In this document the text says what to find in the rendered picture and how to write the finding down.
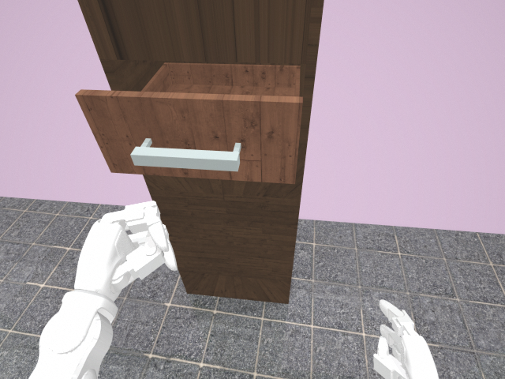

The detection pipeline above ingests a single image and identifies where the drawer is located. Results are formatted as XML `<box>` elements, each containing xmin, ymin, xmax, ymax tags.
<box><xmin>75</xmin><ymin>62</ymin><xmax>303</xmax><ymax>184</ymax></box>

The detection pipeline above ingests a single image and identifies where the cabinet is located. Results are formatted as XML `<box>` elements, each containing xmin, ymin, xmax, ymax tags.
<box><xmin>77</xmin><ymin>0</ymin><xmax>324</xmax><ymax>304</ymax></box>

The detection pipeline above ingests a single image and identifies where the handle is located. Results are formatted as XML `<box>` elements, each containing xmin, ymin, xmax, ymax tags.
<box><xmin>130</xmin><ymin>138</ymin><xmax>241</xmax><ymax>171</ymax></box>

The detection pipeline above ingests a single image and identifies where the left robot forearm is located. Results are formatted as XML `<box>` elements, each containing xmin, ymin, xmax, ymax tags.
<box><xmin>29</xmin><ymin>290</ymin><xmax>118</xmax><ymax>379</ymax></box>

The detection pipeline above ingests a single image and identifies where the robot right hand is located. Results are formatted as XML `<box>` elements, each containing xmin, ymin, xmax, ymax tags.
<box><xmin>373</xmin><ymin>299</ymin><xmax>439</xmax><ymax>379</ymax></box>

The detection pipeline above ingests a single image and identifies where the robot left hand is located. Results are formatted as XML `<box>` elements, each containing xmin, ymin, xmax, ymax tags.
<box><xmin>74</xmin><ymin>201</ymin><xmax>178</xmax><ymax>302</ymax></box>

